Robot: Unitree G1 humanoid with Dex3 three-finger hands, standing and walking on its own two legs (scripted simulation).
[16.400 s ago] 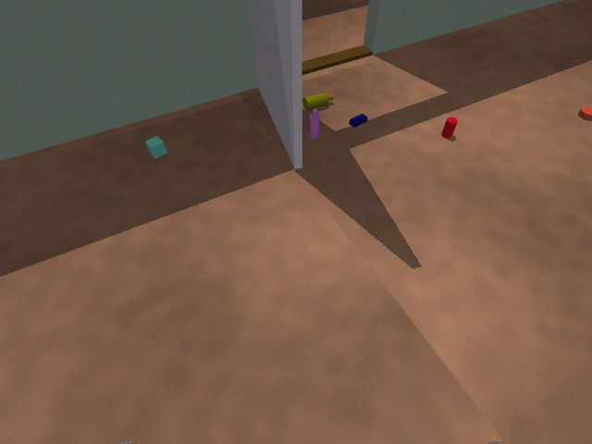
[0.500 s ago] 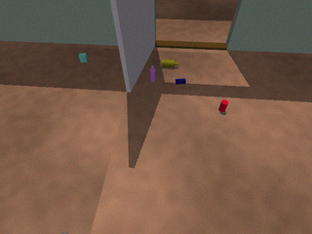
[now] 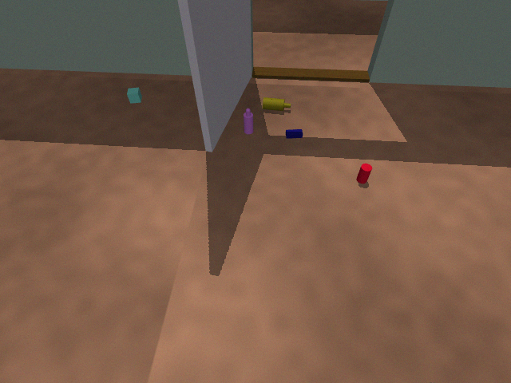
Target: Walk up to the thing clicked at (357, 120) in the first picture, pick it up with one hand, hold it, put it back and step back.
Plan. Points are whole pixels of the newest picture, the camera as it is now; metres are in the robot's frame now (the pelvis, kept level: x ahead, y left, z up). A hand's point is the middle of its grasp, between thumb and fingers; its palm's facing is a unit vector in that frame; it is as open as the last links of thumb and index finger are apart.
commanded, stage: stand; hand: right
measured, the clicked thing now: (294, 133) +1.51 -0.21 -0.77
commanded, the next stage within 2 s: walk up in 0.32 s
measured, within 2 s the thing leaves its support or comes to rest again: neither
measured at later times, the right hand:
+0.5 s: hand out of the picture +0.09 -0.26 -0.14, palm faces -0.08 +0.92 -0.37, open 7.4 cm
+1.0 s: hand (374, 326) +0.23 -0.21 -0.16, palm faces +0.03 +0.93 -0.37, open 7.4 cm
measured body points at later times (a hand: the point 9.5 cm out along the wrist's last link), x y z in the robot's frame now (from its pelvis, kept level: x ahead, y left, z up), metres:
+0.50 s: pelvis +0.02 +0.02 +0.00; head +0.03 +0.03 +0.45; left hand +0.06 +0.34 -0.13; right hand +0.10 -0.31 -0.12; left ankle +0.04 +0.16 -0.72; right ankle -0.01 -0.13 -0.75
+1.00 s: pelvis +0.21 +0.07 -0.02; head +0.24 +0.07 +0.43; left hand +0.29 +0.39 -0.13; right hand +0.23 -0.25 -0.13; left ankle +0.11 +0.18 -0.75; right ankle +0.35 -0.08 -0.73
